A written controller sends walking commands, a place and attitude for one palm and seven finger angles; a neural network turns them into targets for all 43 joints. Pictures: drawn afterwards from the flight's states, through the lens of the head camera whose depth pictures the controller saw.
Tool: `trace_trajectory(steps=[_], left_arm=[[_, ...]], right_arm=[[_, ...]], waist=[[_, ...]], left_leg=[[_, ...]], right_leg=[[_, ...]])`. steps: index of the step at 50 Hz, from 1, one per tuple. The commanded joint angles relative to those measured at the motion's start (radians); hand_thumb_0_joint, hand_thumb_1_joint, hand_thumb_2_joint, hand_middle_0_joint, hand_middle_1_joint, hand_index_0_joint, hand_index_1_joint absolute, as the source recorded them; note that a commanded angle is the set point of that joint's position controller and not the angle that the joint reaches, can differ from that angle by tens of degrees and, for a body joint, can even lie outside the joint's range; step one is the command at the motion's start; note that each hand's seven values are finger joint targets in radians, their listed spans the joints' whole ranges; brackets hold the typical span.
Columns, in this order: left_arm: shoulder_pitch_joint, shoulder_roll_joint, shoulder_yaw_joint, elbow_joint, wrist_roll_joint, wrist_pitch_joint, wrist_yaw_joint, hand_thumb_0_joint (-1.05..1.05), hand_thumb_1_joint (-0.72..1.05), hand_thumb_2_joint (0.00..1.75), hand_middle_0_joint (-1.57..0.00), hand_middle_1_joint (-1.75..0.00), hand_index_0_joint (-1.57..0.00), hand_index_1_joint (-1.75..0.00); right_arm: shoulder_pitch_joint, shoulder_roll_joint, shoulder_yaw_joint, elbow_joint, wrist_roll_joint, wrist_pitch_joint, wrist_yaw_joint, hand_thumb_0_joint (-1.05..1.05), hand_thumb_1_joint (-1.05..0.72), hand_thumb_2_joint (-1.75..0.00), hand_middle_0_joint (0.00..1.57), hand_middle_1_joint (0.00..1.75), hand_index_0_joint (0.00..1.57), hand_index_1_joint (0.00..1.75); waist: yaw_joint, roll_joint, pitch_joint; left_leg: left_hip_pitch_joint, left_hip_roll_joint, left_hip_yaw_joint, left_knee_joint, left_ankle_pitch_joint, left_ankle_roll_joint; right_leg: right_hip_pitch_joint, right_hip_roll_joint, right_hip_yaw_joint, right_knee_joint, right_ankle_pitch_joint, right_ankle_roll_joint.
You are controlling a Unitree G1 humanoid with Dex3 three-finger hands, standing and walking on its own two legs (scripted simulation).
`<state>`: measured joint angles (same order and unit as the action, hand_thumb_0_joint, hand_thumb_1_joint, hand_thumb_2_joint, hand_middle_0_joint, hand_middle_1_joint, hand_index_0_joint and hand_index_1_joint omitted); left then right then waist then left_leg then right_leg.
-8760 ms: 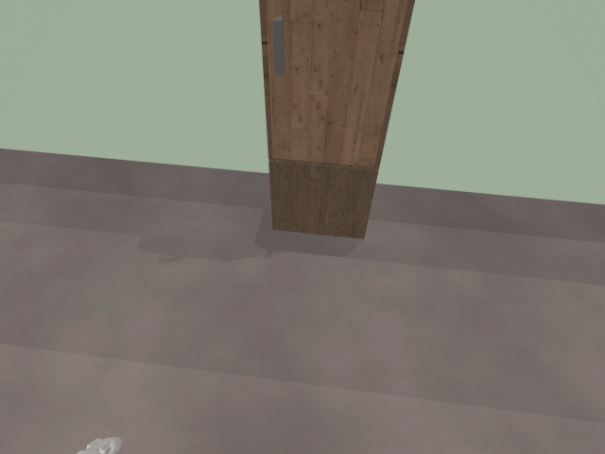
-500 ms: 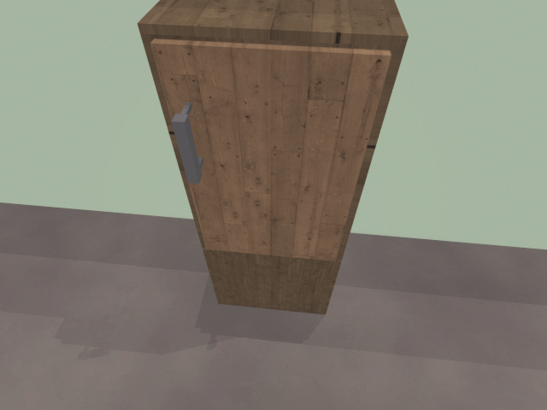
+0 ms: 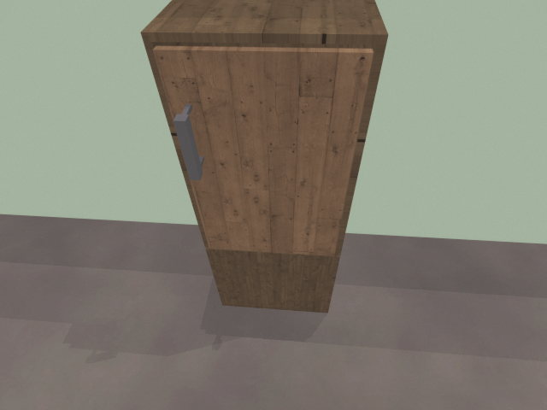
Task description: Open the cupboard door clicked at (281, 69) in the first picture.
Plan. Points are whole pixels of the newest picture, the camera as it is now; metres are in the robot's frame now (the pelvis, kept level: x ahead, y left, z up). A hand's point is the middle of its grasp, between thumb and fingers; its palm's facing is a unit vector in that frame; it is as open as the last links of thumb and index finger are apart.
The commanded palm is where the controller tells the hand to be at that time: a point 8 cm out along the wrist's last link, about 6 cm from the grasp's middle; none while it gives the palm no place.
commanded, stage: come to a stop and stand still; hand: left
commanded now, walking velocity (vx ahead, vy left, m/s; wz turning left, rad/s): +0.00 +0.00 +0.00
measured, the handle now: (192, 142) +0.59 +0.21 +0.07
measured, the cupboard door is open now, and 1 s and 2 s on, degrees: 0 0 0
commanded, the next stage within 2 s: look again from close up in 0.80 s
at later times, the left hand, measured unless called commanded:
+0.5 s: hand out of the picture +0.03 +0.16 -0.17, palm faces +0.03 -0.98 -0.20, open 7.3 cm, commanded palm none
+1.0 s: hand out of the picture +0.04 +0.15 -0.17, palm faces +0.04 -0.98 -0.20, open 7.3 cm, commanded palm none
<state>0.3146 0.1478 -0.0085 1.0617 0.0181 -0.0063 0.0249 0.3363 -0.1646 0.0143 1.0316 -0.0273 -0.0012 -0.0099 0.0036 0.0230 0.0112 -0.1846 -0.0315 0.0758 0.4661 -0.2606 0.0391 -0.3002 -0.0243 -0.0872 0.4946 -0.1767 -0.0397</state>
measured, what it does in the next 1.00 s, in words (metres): shifts its weight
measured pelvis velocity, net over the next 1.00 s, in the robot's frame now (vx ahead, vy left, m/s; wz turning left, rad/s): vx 0.05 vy -0.02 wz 0.01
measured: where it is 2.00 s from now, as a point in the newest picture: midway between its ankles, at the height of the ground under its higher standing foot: outside the picture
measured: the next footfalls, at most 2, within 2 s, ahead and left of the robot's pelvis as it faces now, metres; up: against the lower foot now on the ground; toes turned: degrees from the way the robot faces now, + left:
none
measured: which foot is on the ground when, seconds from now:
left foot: down 0.00-1.00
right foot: down 0.00-1.00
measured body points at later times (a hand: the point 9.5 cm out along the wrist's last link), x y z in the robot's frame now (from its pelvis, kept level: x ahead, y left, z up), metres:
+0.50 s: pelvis +0.03 -0.01 +0.00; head +0.04 -0.02 +0.45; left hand +0.03 +0.21 -0.15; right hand +0.01 -0.21 -0.16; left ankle +0.00 +0.10 -0.74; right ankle +0.06 -0.09 -0.74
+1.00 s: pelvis +0.05 -0.02 +0.00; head +0.06 -0.03 +0.45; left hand +0.04 +0.20 -0.15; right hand +0.04 -0.23 -0.16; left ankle +0.00 +0.10 -0.74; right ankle +0.06 -0.09 -0.74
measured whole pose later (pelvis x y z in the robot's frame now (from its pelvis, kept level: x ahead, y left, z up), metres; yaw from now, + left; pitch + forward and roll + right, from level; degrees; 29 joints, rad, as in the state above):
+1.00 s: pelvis +0.05 -0.02 +0.00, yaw +1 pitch -1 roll +1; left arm 0.28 0.14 0.00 1.13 0.01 -0.02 0.03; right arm 0.29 -0.13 0.02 1.14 -0.02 -0.03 -0.04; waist 0.01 0.01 0.03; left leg -0.09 0.00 0.05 0.41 -0.30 0.00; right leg -0.21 0.02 -0.11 0.45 -0.23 -0.07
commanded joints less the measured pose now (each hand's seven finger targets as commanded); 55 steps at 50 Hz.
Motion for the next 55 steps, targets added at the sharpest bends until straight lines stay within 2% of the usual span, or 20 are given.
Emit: trace_trajectory(steps=[1,3,11,14,18,19,23,26,28,32,33,38,43,46,51,55], left_arm=[[0.016,0.107,0.018,-0.035,-0.007,-0.021,0.001,0.00,0.90,0.90,-0.20,-0.30,-0.20,-0.30],[0.017,0.105,0.019,-0.026,-0.008,-0.022,0.001,0.00,0.90,0.90,-0.20,-0.30,-0.20,-0.30],[0.028,0.081,0.012,0.015,-0.012,-0.033,0.004,0.00,0.90,0.90,-0.20,-0.30,-0.20,-0.30],[0.027,0.076,0.011,0.025,-0.012,-0.032,0.005,0.00,0.90,0.90,-0.20,-0.30,-0.20,-0.30],[0.033,0.068,0.009,0.036,-0.012,-0.034,0.007,0.00,0.90,0.90,-0.20,-0.30,-0.20,-0.30],[0.035,0.069,0.009,0.037,-0.013,-0.035,0.007,0.00,0.90,0.90,-0.20,-0.30,-0.20,-0.30],[0.030,0.069,0.010,0.041,-0.011,-0.032,0.009,0.00,0.90,0.90,-0.20,-0.30,-0.20,-0.30],[0.031,0.072,0.010,0.042,-0.011,-0.032,0.009,0.00,0.90,0.90,-0.20,-0.30,-0.20,-0.30],[0.027,0.071,0.011,0.039,-0.009,-0.030,0.010,0.00,0.90,0.90,-0.20,-0.30,-0.20,-0.30],[0.023,0.076,0.013,0.038,-0.009,-0.031,0.011,0.00,0.90,0.90,-0.20,-0.30,-0.20,-0.30],[0.027,0.075,0.013,0.038,-0.009,-0.031,0.011,0.00,0.90,0.90,-0.20,-0.30,-0.20,-0.30],[0.024,0.084,0.016,0.036,-0.009,-0.032,0.011,0.00,0.90,0.90,-0.20,-0.30,-0.20,-0.30],[0.023,0.087,0.016,0.035,-0.010,-0.029,0.010,0.00,0.90,0.90,-0.20,-0.30,-0.20,-0.30],[0.025,0.088,0.017,0.035,-0.010,-0.029,0.009,0.00,0.90,0.90,-0.20,-0.30,-0.20,-0.30],[0.026,0.094,0.020,0.033,-0.010,-0.032,0.010,0.00,0.90,0.90,-0.20,-0.30,-0.20,-0.30],[0.025,0.097,0.021,0.033,-0.010,-0.031,0.011,0.00,0.90,0.90,-0.20,-0.30,-0.20,-0.30]], right_arm=[[0.061,-0.079,-0.014,-0.016,0.006,-0.019,-0.007,0.00,-0.90,-0.90,0.20,0.30,0.20,0.30],[0.067,-0.070,-0.013,0.000,0.006,-0.021,-0.008,0.00,-0.90,-0.90,0.20,0.30,0.20,0.30],[0.082,-0.046,-0.006,0.049,0.012,-0.035,-0.015,0.00,-0.90,-0.90,0.20,0.30,0.20,0.30],[0.084,-0.039,-0.003,0.064,0.013,-0.036,-0.018,0.00,-0.90,-0.90,0.20,0.30,0.20,0.30],[0.082,-0.039,-0.004,0.075,0.014,-0.040,-0.023,0.00,-0.90,-0.90,0.20,0.30,0.20,0.30],[0.080,-0.040,-0.005,0.077,0.014,-0.042,-0.024,0.00,-0.90,-0.90,0.20,0.30,0.20,0.30],[0.069,-0.039,-0.005,0.082,0.015,-0.042,-0.027,0.00,-0.90,-0.90,0.20,0.30,0.20,0.30],[0.062,-0.040,-0.006,0.085,0.015,-0.039,-0.028,0.00,-0.90,-0.90,0.20,0.30,0.20,0.30],[0.058,-0.039,-0.007,0.087,0.015,-0.039,-0.028,0.00,-0.90,-0.90,0.20,0.30,0.20,0.30],[0.050,-0.037,-0.007,0.090,0.015,-0.040,-0.030,0.00,-0.90,-0.90,0.20,0.30,0.20,0.30],[0.044,-0.046,-0.007,0.090,0.014,-0.042,-0.030,0.00,-0.90,-0.90,0.20,0.30,0.20,0.30],[0.035,-0.049,-0.009,0.091,0.015,-0.041,-0.032,0.00,-0.90,-0.90,0.20,0.30,0.20,0.30],[0.028,-0.050,-0.008,0.095,0.014,-0.038,-0.032,0.00,-0.90,-0.90,0.20,0.30,0.20,0.30],[0.027,-0.048,-0.009,0.097,0.013,-0.037,-0.032,0.00,-0.90,-0.90,0.20,0.30,0.20,0.30],[0.033,-0.052,-0.010,0.099,0.014,-0.040,-0.033,0.00,-0.90,-0.90,0.20,0.30,0.20,0.30],[0.035,-0.046,-0.011,0.102,0.014,-0.036,-0.032,0.00,-0.90,-0.90,0.20,0.30,0.20,0.30]], waist=[[-0.011,-0.062,0.083],[-0.009,-0.038,0.078],[-0.005,-0.030,0.060],[-0.002,-0.011,0.074],[-0.001,-0.025,0.051],[-0.001,-0.010,0.039],[0.000,-0.010,0.054],[-0.002,-0.039,0.059],[-0.001,-0.023,0.067],[-0.002,-0.032,0.060],[0.001,-0.017,0.053],[0.001,-0.032,0.047],[0.002,-0.012,0.059],[0.003,-0.023,0.058],[0.005,-0.026,0.024],[0.004,-0.045,0.051]], left_leg=[[-0.143,0.094,-0.127,-0.137,-0.139,0.017],[-0.143,0.096,-0.128,-0.141,-0.133,0.015],[-0.112,0.112,-0.123,-0.139,-0.018,0.006],[-0.117,0.119,-0.125,-0.147,0.005,0.004],[-0.085,0.127,-0.121,-0.139,0.067,0.004],[-0.074,0.127,-0.118,-0.134,0.087,0.003],[-0.066,0.133,-0.116,-0.137,0.112,0.002],[-0.058,0.130,-0.111,-0.136,0.096,-0.001],[-0.058,0.132,-0.113,-0.141,0.105,0.000],[-0.039,0.137,-0.114,-0.143,0.142,-0.001],[-0.033,0.136,-0.112,-0.140,0.152,-0.001],[-0.024,0.135,-0.108,-0.136,0.154,-0.004],[-0.027,0.133,-0.106,-0.138,0.127,-0.007],[-0.026,0.131,-0.105,-0.139,0.112,-0.007],[-0.016,0.134,-0.101,-0.132,0.137,-0.011],[-0.026,0.128,-0.095,-0.131,0.108,-0.013]], right_leg=[[0.033,-0.103,0.182,-0.168,-0.296,-0.013],[0.043,-0.102,0.177,-0.163,-0.279,-0.013],[0.099,-0.106,0.157,-0.141,-0.118,-0.019],[0.111,-0.104,0.148,-0.132,-0.077,-0.019],[0.138,-0.102,0.135,-0.114,0.027,-0.017],[0.149,-0.103,0.133,-0.109,0.059,-0.017],[0.150,-0.102,0.127,-0.098,0.105,-0.016],[0.146,-0.105,0.132,-0.109,0.098,-0.017],[0.143,-0.102,0.129,-0.106,0.099,-0.016],[0.155,-0.101,0.121,-0.100,0.147,-0.017],[0.157,-0.104,0.122,-0.096,0.158,-0.017],[0.170,-0.107,0.127,-0.100,0.186,-0.020],[0.162,-0.106,0.131,-0.113,0.149,-0.022],[0.161,-0.106,0.137,-0.123,0.128,-0.023],[0.194,-0.110,0.133,-0.114,0.184,-0.025],[0.180,-0.113,0.135,-0.131,0.150,-0.023]])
